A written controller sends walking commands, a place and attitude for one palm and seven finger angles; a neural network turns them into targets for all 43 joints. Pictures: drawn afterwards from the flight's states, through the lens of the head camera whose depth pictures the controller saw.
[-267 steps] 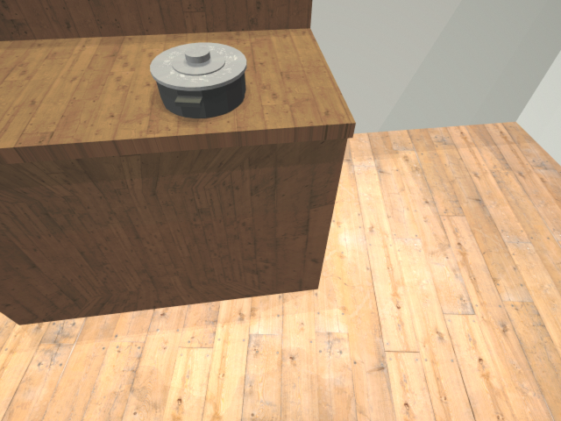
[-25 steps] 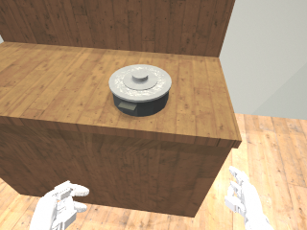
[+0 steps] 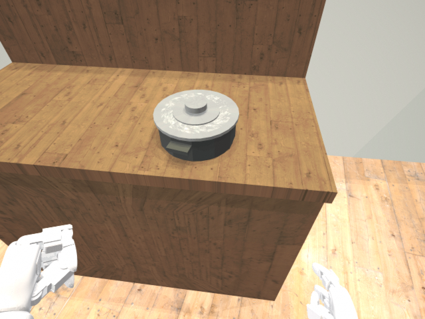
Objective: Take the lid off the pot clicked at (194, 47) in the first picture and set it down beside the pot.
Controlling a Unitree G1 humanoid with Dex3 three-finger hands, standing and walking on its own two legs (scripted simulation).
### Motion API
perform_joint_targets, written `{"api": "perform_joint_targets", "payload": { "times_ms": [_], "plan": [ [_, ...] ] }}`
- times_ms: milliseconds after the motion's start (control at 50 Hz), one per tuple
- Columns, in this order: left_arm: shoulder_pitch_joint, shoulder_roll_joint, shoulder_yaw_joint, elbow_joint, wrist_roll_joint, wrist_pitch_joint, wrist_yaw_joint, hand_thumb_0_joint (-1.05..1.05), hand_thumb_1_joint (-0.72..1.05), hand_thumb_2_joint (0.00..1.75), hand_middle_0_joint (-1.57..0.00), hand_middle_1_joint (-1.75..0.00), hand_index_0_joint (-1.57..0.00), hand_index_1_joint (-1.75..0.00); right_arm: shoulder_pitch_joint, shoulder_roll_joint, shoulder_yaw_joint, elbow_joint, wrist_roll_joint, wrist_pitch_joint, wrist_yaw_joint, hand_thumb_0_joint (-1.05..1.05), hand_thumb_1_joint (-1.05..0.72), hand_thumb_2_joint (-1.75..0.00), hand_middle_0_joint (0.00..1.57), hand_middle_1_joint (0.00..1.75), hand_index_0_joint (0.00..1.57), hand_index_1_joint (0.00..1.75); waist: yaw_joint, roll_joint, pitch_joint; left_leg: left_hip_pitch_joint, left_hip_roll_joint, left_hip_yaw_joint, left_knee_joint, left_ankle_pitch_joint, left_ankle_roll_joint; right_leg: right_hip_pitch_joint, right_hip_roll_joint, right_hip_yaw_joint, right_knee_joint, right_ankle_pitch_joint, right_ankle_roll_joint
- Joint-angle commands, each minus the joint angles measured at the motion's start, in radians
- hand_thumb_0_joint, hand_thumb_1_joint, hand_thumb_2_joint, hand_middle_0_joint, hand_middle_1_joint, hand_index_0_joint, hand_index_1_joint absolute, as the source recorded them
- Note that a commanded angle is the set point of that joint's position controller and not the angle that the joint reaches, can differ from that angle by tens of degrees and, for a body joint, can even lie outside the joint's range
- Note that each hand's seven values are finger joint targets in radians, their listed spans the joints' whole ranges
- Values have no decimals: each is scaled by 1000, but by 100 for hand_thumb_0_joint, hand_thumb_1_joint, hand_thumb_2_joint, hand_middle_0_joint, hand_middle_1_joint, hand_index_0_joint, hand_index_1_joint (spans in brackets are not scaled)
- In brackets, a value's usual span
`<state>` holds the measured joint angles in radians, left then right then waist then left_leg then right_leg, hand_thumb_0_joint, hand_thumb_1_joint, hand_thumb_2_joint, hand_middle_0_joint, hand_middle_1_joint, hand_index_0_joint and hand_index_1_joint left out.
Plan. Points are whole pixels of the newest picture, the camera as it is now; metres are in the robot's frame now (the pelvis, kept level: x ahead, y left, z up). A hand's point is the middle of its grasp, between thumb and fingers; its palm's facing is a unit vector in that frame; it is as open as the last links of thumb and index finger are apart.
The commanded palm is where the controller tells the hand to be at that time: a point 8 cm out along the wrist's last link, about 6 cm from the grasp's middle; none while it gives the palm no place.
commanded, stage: raise the hand higher, near the body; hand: left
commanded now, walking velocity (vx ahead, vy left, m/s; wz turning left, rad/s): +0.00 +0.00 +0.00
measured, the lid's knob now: (195, 104) +0.54 +0.12 +0.14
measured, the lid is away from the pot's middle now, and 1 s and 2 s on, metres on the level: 0.00 0.00 0.00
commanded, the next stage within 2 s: reach forward and open the fingers in 0.54 s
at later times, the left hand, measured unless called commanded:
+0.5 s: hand (63, 226) +0.18 +0.23 +0.17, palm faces +0.38 -0.84 -0.39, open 3.1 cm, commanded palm +0.12 +0.27 +0.20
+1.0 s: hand (49, 206) +0.20 +0.27 +0.18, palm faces +0.22 -0.14 -0.97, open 3.0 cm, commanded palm +0.17 +0.26 +0.23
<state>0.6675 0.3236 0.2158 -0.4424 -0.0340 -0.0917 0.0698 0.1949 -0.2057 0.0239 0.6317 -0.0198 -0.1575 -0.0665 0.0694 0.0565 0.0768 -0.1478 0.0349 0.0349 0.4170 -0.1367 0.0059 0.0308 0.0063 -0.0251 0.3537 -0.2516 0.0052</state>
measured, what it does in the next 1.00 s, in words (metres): stands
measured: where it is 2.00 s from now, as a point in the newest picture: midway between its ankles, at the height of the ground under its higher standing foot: outside the picture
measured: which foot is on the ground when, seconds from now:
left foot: down 0.00-1.00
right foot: down 0.00-1.00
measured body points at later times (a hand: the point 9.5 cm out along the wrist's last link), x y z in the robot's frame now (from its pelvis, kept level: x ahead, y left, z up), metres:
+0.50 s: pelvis +0.01 +0.00 +0.00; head -0.02 -0.01 +0.45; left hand +0.15 +0.27 +0.20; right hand +0.22 -0.20 -0.06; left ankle +0.07 +0.11 -0.74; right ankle -0.03 -0.12 -0.74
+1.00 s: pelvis +0.00 +0.00 -0.01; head -0.02 -0.05 +0.44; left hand +0.19 +0.27 +0.23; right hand +0.25 -0.20 -0.08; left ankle +0.07 +0.11 -0.74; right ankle -0.03 -0.12 -0.74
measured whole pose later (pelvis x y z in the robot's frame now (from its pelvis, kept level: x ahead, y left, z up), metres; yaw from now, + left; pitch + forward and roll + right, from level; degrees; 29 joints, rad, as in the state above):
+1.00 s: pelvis +0.00 +0.00 -0.01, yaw +1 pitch -6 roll -1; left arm 0.25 0.61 0.15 -0.48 0.66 0.21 -0.06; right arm 0.05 -0.29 0.03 0.60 0.01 0.09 -0.03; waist 0.12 0.14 0.03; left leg -0.23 0.01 0.02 0.47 -0.15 0.01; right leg -0.07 -0.02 -0.05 0.47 -0.31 0.01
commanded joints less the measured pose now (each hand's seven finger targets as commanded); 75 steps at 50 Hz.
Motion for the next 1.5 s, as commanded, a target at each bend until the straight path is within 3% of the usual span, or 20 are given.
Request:
{"api": "perform_joint_targets", "payload": {
  "times_ms": [0,60,180,260,300,620,640,660,700,760,820,860,940,1040,1160,1220,1280,1400,1460,1480],
  "plan": [
    [-61,138,120,-222,-7,-73,23,0,90,90,-130,-150,-130,-150,-188,-110,-44,-196,4,-67,-15,0,-90,-90,20,30,20,30,11,-21,-17,157,-14,-17,-66,-28,10,-229,9,-3,-137,10,-21],
    [-62,143,126,-268,-4,-81,25,0,90,90,-130,-150,-130,-150,-178,-110,-40,-198,1,-71,-8,0,-90,-90,20,30,20,30,16,36,-62,181,-15,-23,-65,2,6,-201,12,-3,-123,44,-25],
    [-98,148,146,-273,-13,-85,23,0,90,90,-130,-150,-130,-150,-181,-112,-42,-199,-3,-58,-6,0,-90,-90,20,30,20,30,15,6,-42,187,-12,-18,-69,21,6,-201,15,-1,-135,67,-24],
    [-133,152,155,-301,-13,-90,22,0,90,90,-130,-150,-130,-150,-175,-114,-39,-199,-5,-54,2,0,-90,-90,20,30,20,30,14,52,-61,200,-12,-19,-65,44,2,-190,16,1,-130,92,-27],
    [-164,160,164,-294,-20,-89,20,0,90,90,-130,-150,-130,-150,-185,-116,-38,-199,-6,-46,-1,0,-90,-90,20,30,20,30,14,3,-42,195,-11,-20,-69,30,4,-199,16,1,-141,78,-23],
    [-327,179,211,-314,-36,-127,19,0,90,90,-130,-150,-130,-150,-203,-111,-37,-171,-11,-36,-3,0,-90,-90,20,30,20,30,17,10,-60,221,-12,-6,-61,32,6,-207,6,13,-165,71,-21],
    [-306,320,147,-310,305,-9,51,0,87,92,-129,-146,-129,-146,-241,-159,-12,-191,-32,27,10,0,-90,-90,20,30,20,30,21,90,-48,74,-45,5,-35,55,-8,-214,17,-9,-47,107,-18],
    [-439,290,140,-459,315,33,72,0,84,94,-129,-143,-129,-143,-268,-144,-18,-246,-27,52,29,0,-90,-90,20,30,20,30,29,146,-100,59,-44,0,-25,72,-12,-205,1,-37,-9,100,-30],
    [-281,345,177,-386,445,121,98,0,79,98,-128,-136,-128,-136,-242,-155,-36,-237,-23,103,37,0,-90,-90,20,30,20,30,71,164,-161,61,-35,3,-5,65,-14,-208,11,-25,12,63,-41],
    [-354,391,147,-354,590,213,74,0,71,105,-126,-125,-126,-125,-292,-158,-29,-264,1,172,45,0,-90,-90,20,30,20,30,53,-23,-162,31,-50,6,28,64,-5,-232,14,-2,17,59,-38],
    [-436,465,140,-254,685,253,28,0,62,111,-124,-115,-124,-115,-314,-171,-34,-244,14,197,37,0,-90,-90,20,30,20,30,50,-33,-175,54,-55,-4,37,63,8,-243,8,6,13,74,-26],
    [-523,493,119,-267,710,269,-21,0,55,115,-122,-107,-122,-107,-342,-172,-25,-245,24,198,38,0,-90,-90,20,30,20,30,52,-11,-244,80,-60,-15,34,93,8,-216,6,2,24,109,-22],
    [-606,474,51,-208,715,293,-125,0,42,124,-119,-93,-119,-93,-387,-161,-14,-238,46,187,35,0,-90,-90,20,30,20,30,40,-10,-195,106,-59,-28,8,105,10,-230,23,-4,-2,137,-16],
    [-760,563,65,-128,747,290,-221,0,24,134,-114,-76,-114,-76,-386,-160,1,-214,42,178,18,0,-90,-90,20,30,20,30,43,23,-170,110,-62,-31,-27,94,10,-217,32,-6,-25,113,-20],
    [-898,585,29,-41,756,263,-331,0,3,147,-107,-54,-107,-54,-373,-164,13,-200,33,187,19,0,-90,-90,20,30,20,30,39,45,-218,123,-76,-17,-39,102,12,-193,23,-16,-38,106,-18],
    [-982,583,-2,20,752,245,-368,0,-7,153,-104,-44,-104,-44,-369,-164,15,-201,34,190,9,0,-90,-90,20,30,20,30,31,20,-175,118,-78,-14,-49,49,16,-233,25,-18,-64,45,-12],
    [-1026,643,37,15,757,226,-397,0,-18,159,-100,-33,-100,-33,-369,-166,12,-207,32,185,12,0,-90,-90,20,30,20,30,42,24,-240,136,-83,-12,-40,69,20,-208,22,-12,-57,56,-15],
    [-1123,621,-7,137,753,210,-437,0,-37,172,-93,-12,-93,-12,-350,-175,7,-201,39,188,8,0,-90,-90,20,30,20,30,30,7,-188,112,-80,-18,-71,-1,20,-246,26,-21,-77,-23,-14],
    [-1207,630,-17,72,759,196,-442,0,-40,174,-91,-8,-91,-8,-355,-173,6,-211,41,175,13,0,-90,-90,20,30,20,30,35,37,-278,136,-82,-29,-82,1,21,-207,25,-20,-61,-28,-21],
    [-1217,629,-21,99,758,193,-439,0,-40,174,-90,-8,-90,-8,-355,-171,1,-206,41,173,10,0,-90,-90,20,30,20,30,32,54,-248,139,-76,-29,-84,-11,20,-229,28,-18,-65,-41,-21]
  ]
}}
